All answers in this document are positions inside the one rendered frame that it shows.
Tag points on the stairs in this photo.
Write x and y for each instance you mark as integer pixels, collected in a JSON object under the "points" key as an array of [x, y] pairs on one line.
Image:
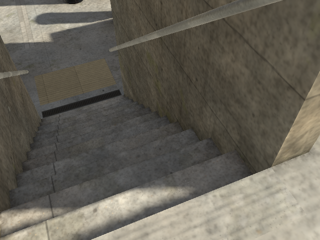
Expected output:
{"points": [[98, 168]]}

